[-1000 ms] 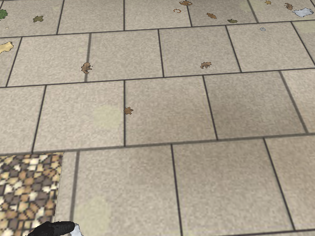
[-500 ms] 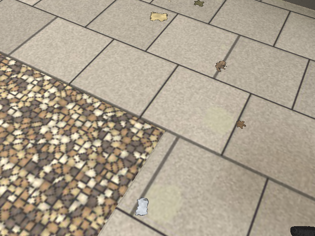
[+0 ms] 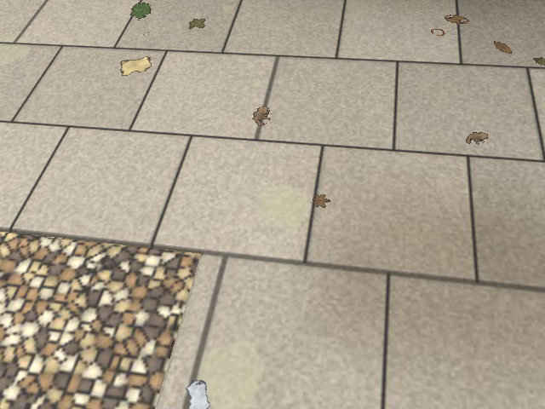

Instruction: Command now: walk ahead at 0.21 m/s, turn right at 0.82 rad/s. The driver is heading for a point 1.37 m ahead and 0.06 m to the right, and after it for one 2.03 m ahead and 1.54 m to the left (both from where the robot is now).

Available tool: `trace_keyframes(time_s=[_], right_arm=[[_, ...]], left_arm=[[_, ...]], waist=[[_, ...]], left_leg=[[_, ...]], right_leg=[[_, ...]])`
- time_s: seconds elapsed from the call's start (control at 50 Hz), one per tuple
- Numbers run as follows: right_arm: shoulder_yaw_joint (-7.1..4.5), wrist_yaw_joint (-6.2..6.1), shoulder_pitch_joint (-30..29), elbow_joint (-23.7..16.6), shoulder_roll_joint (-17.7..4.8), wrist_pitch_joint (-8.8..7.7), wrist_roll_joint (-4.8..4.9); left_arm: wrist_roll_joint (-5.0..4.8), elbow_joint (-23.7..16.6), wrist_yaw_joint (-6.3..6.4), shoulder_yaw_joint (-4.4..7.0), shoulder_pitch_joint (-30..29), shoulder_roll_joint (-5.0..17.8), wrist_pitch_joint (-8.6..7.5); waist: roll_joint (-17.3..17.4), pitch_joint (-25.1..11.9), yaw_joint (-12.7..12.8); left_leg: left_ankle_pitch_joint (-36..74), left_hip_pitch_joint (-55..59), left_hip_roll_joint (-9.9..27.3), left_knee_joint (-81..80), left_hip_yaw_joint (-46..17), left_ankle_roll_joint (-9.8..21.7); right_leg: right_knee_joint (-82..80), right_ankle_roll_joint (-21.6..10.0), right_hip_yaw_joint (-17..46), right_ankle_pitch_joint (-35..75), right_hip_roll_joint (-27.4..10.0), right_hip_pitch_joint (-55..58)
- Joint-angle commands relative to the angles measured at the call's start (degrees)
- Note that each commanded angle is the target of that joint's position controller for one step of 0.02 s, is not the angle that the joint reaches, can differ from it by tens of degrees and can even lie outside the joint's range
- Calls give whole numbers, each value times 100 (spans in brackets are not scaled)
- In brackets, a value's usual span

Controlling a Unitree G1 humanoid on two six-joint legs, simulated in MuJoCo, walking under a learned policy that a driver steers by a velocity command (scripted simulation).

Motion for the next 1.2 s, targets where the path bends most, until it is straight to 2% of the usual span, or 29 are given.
trace_keyframes(time_s=[0.02,0.04,0.08,0.12,0.18,0.2,0.24,0.34,0.4,0.44,0.46,0.48,0.5,0.52,0.54,0.6,0.66,0.74,0.78,0.82,0.84,0.86,0.88,0.9,0.92,0.94,1.02,1.14,1.2], right_arm=[[-88,135,-1010,-890,-438,-349,164],[-148,164,-982,-821,-584,-462,220],[-205,168,-781,-658,-696,-625,70],[-183,213,-709,-524,-579,-750,48],[-121,210,-804,-467,-418,-807,54],[50,356,-352,-200,-217,-386,-504],[44,396,-584,-342,-312,-159,-366],[104,378,-1424,-704,-491,-292,-180],[119,357,-778,-571,-533,-406,-168],[-25,219,676,-188,-810,-480,-211],[-144,109,2040,133,-1184,-524,-263],[-307,79,2816,276,-2017,-524,-342],[-165,195,2254,279,-1422,-528,-223],[-86,240,1626,168,-1039,-519,-188],[-39,272,1640,183,-818,-541,-153],[123,229,1962,502,-424,-628,-88],[93,149,2184,618,-538,-687,-11],[-24,151,2159,662,-799,-688,23],[-41,168,2203,723,-882,-695,88],[-97,173,2151,750,-1143,-710,97],[-120,205,1990,695,-1195,-734,99],[3,208,1854,531,-686,-799,75],[192,152,2364,288,89,-733,284],[155,126,1977,263,-370,-623,151],[113,166,1604,274,-493,-542,34],[123,236,1404,290,-421,-484,-39],[221,450,799,-10,14,-183,-159],[418,708,-560,-727,-51,-187,-137],[423,715,-552,-669,-214,-221,-123]], left_arm=[[-12,-127,-28,349,1394,1217,-439],[-76,-164,-14,290,1061,1096,-511],[-79,-299,93,171,630,919,-523],[6,-333,174,140,763,894,-572],[-11,-261,244,127,1060,935,-620],[236,-13,47,226,1189,1223,-507],[179,1,-104,165,1322,991,-450],[185,38,-64,219,1370,1153,-481],[175,156,-16,133,1135,1002,-619],[232,268,-21,90,953,962,-686],[250,252,-19,36,875,794,-705],[75,-92,-44,-115,1121,197,-801],[199,-26,-26,-192,789,264,-857],[293,25,-57,-168,547,472,-840],[392,54,-112,-159,227,647,-860],[561,-189,-201,-292,-344,406,-799],[546,-458,-281,-429,-923,324,-753],[374,-767,-363,-598,-1844,122,-811],[330,-682,-271,-530,-1647,273,-822],[354,-288,-99,-338,-482,625,-830],[371,-47,33,-211,449,841,-834],[492,87,184,-28,1587,1304,-831],[658,97,186,8,1489,1572,-797],[492,77,181,2,918,1196,-743],[441,77,159,-102,498,708,-750],[438,186,119,-150,421,471,-777],[252,707,45,-241,712,93,-972],[249,1001,47,-201,582,328,-1116],[254,1097,121,-114,1006,820,-1062]], waist=[[-1115,-888,577],[-802,-467,361],[-844,-237,61],[-760,-296,54],[-830,-233,86],[-1220,-261,157],[-1206,-20,270],[-1201,196,567],[-1369,78,273],[-1096,-443,-504],[-286,-1267,-1110],[2016,-1869,-1013],[1522,-1108,-775],[562,-562,-454],[-15,-517,-481],[360,52,-267],[297,287,-258],[393,278,-410],[301,21,-284],[51,-825,306],[5,-1305,806],[-590,-2069,1224],[-1815,-2608,671],[-1502,-1886,548],[-996,-1075,423],[-640,-624,335],[-845,97,-10],[-446,552,-232],[-512,217,-350]], left_leg=[[-507,-3163,-473,2171,-1504,183],[77,-3227,-385,1871,-1529,352],[1078,-2841,-344,1184,-1576,354],[1854,-2514,-506,638,-1477,229],[2401,-2233,-708,-174,-1452,-6],[2312,-2041,-684,59,-1062,-132],[2172,-1903,-663,-75,-1003,-327],[1909,-1705,-667,-1195,-1144,-354],[1992,-532,-507,-1727,-909,79],[1502,1167,-788,-1974,-692,418],[521,2737,-316,-1910,-1351,618],[-2279,4007,1039,-3144,-4713,1232],[-2274,3497,1260,-3962,-6411,1417],[-1806,3062,1141,-3631,-5538,1548],[-1230,2671,878,-3537,-4846,1588],[187,1746,167,-3834,-3832,1610],[1202,1398,83,-4129,-3523,1816],[3051,465,-129,-4350,-3048,1606],[4331,634,-31,-3935,-2979,1410],[6068,806,-248,-2185,-2667,1123],[5564,109,-481,-820,-2638,989],[3470,-674,-862,998,-2256,955],[28,-1862,-1190,2622,-1796,910],[704,-2362,-828,2966,-1609,975],[1154,-2473,-528,2833,-1516,970],[1316,-2369,-353,2671,-1484,928],[1430,-2559,15,2419,-1370,804],[2958,-1918,-237,339,-408,948],[2964,-805,-924,-437,269,1234]], right_leg=[[-2735,-1769,4240,-2084,-1920,2604],[-2876,-1486,4096,-2680,-1788,2257],[-2946,-1183,3502,-2133,-1391,1836],[-2966,-1076,3097,-1375,-1115,1796],[-2926,-1037,2829,-767,-893,1587],[-2900,-878,2531,-781,-463,1361],[-2922,-941,2679,-831,-384,921],[-2749,-1069,3281,-792,-509,1121],[-2841,-937,3142,-29,-825,1140],[-1299,-713,2523,2818,-576,1030],[816,-552,1885,3179,-82,285],[2947,-152,1260,509,891,-1571],[3555,-244,1562,-424,985,-2576],[3747,-289,1267,147,392,-2822],[3543,-266,1098,449,132,-2620],[2649,63,957,573,-171,-2363],[1715,363,634,626,-200,-2426],[-112,441,154,1551,221,-646],[-481,335,198,1862,347,192],[-746,161,177,1364,578,1743],[-684,69,447,1141,184,3046],[-915,-87,1747,-939,-1131,4190],[-2035,-452,4597,-2916,-2718,4653],[-2517,-564,5067,-3242,-2460,3821],[-2430,-515,3988,-2420,-2195,3103],[-2482,-490,3159,-1292,-1956,2513],[-2876,-208,1249,727,-1541,1736],[-3396,80,-907,3294,-942,1233],[-2616,218,-1211,6964,-1005,1879]])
